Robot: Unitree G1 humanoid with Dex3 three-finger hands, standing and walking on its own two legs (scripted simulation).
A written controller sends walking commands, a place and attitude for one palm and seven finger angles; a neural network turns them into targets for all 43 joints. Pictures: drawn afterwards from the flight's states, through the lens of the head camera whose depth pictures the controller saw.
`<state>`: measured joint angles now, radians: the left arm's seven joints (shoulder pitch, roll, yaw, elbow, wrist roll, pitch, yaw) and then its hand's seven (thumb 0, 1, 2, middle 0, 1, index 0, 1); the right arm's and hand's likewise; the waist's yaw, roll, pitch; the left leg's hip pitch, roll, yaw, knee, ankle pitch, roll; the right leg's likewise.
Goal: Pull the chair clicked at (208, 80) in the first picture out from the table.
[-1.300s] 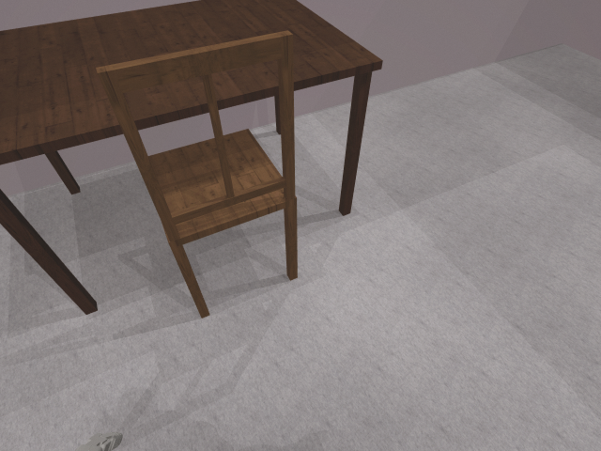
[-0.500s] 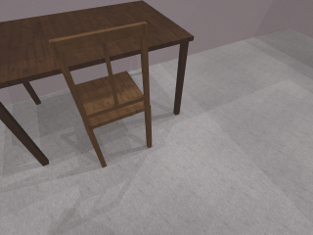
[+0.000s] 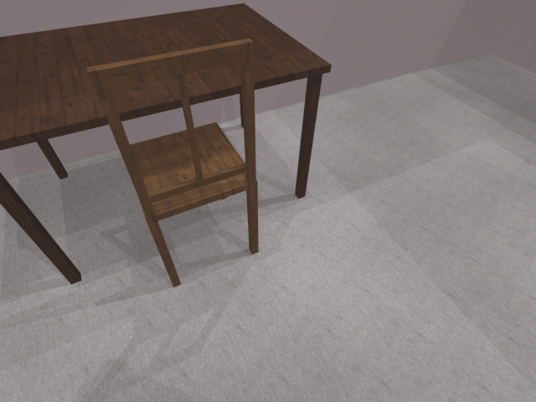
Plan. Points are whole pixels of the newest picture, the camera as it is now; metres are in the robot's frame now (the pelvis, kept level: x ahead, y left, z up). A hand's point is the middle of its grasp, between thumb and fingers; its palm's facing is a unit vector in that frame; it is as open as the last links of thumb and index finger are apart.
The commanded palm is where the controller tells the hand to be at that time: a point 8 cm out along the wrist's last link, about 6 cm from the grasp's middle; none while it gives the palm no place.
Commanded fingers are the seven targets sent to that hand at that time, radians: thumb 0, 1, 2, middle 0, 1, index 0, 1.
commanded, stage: look at it before walking up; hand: left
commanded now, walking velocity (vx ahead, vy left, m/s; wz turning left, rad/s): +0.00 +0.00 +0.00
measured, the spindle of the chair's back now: (191, 133) +0.79 +0.26 -0.07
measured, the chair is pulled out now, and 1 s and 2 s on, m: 0.00 0.00 0.00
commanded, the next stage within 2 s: walk to a spot facing it in 0.14 s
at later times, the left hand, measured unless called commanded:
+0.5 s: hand out of the picture +0.05 +0.22 -0.17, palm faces -0.09 -0.95 -0.29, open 7.4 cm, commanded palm none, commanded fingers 0.00 0.90 0.90 -0.20 -0.30 -0.20 -0.30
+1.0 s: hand out of the picture +0.08 +0.19 -0.17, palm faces -0.26 -0.94 -0.23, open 7.4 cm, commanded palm none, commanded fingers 0.00 0.90 0.90 -0.20 -0.30 -0.20 -0.30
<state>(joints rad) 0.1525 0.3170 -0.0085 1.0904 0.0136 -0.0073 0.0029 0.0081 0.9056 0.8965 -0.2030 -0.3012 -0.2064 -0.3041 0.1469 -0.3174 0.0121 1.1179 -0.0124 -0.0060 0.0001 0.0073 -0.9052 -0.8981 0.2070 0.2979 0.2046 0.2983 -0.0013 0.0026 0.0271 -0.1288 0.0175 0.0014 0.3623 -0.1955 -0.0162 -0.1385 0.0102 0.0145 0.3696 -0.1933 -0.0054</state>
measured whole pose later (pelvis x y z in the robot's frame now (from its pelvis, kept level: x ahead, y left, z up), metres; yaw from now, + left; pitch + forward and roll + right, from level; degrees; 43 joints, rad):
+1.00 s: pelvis -0.02 +0.01 -0.01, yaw -21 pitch +2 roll +0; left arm 0.28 0.21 0.06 0.92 0.03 0.04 -0.01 0.01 0.90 0.90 -0.20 -0.30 -0.21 -0.30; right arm 0.13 -0.23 -0.05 0.92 -0.01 0.04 -0.01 0.01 -0.91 -0.90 0.20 0.30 0.20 0.30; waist 0.06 -0.01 0.02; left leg -0.33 0.01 -0.02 0.77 -0.44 -0.04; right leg -0.32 0.11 0.19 0.43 -0.13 -0.03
